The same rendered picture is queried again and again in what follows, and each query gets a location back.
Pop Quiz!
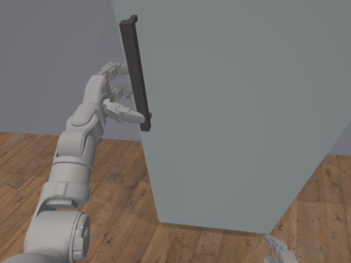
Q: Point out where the robot right hand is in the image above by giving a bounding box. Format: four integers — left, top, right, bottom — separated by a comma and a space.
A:
263, 235, 299, 263

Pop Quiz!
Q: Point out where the robot left upper arm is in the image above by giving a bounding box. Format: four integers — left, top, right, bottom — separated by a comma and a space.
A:
1, 211, 90, 263

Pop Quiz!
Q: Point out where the handle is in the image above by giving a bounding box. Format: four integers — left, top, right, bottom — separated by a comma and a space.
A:
119, 15, 152, 132

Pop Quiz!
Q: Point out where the robot left hand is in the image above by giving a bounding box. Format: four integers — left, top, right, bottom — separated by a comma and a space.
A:
83, 62, 145, 123

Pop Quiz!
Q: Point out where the fridge door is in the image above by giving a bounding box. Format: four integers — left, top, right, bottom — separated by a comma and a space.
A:
113, 0, 351, 234

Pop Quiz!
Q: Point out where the robot left forearm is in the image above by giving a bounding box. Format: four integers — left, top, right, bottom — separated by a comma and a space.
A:
23, 103, 106, 253

